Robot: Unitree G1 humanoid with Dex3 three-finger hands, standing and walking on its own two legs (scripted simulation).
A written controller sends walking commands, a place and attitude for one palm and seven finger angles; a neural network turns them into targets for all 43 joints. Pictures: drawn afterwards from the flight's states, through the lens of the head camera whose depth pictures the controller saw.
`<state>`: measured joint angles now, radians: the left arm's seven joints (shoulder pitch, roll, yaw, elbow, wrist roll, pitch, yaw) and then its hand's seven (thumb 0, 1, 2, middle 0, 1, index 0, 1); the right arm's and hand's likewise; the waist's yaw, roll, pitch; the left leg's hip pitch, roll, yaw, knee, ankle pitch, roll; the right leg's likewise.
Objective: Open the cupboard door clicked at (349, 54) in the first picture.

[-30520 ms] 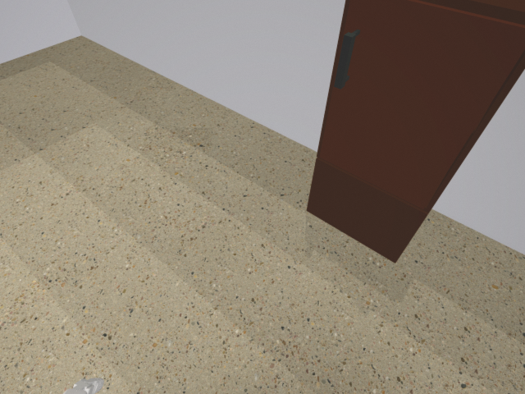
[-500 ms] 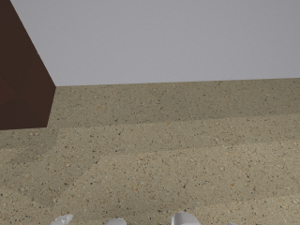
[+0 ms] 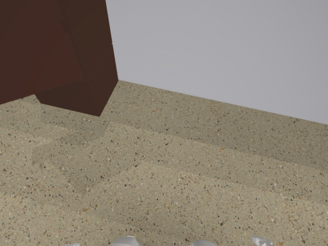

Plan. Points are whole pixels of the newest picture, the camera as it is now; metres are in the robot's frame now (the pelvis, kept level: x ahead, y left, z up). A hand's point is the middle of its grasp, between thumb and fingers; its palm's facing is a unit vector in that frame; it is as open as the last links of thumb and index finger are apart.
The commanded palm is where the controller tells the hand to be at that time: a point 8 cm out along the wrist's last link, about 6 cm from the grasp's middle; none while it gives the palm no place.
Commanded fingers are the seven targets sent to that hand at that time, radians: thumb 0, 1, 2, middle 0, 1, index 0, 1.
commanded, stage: turn to face it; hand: left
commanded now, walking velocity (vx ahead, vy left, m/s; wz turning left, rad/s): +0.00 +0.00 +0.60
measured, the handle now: out of the picture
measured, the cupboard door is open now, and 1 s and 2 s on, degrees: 43 43 43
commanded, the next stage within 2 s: take the last steps up to it in 0.92 s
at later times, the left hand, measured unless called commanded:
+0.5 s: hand out of the picture +0.02 +0.19 -0.15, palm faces +0.29 -0.93 -0.24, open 7.4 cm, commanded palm none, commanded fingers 0.00 0.90 0.90 -0.20 -0.30 -0.20 -0.30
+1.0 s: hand out of the picture +0.00 +0.20 -0.15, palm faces +0.47 -0.84 -0.27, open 7.4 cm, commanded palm none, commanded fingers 0.00 0.90 0.90 -0.20 -0.30 -0.20 -0.30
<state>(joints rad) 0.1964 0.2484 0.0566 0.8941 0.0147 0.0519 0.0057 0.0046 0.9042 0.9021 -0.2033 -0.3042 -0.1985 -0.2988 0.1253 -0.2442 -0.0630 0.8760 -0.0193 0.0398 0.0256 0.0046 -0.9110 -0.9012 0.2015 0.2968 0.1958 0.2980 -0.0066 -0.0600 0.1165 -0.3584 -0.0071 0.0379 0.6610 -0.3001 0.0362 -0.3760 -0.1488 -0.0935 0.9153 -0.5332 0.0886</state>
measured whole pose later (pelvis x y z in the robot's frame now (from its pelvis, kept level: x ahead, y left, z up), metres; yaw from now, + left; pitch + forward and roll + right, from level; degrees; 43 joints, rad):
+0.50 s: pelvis +0.01 -0.02 +0.01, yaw +18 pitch +1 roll +1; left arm 0.20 0.22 0.04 0.88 0.03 0.01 0.01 0.00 0.90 0.90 -0.20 -0.30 -0.20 -0.30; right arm 0.13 -0.24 -0.08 0.91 -0.01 0.08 0.03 0.01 -0.91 -0.90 0.20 0.30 0.20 0.30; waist -0.01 -0.03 0.11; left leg -0.42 0.00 0.05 0.86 -0.46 -0.05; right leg -0.21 -0.13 -0.13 0.53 -0.32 0.05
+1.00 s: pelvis +0.02 -0.02 +0.01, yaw +28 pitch +0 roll +0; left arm 0.18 0.21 0.04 0.93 0.02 0.01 0.01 0.00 0.91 0.90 -0.20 -0.30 -0.19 -0.30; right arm 0.16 -0.22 -0.05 0.97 -0.01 0.07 0.00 0.00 -0.91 -0.90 0.20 0.30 0.20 0.30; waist -0.01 0.02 0.08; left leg -0.40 -0.04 -0.04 0.84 -0.47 -0.01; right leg -0.23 -0.05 -0.06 0.56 -0.34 0.01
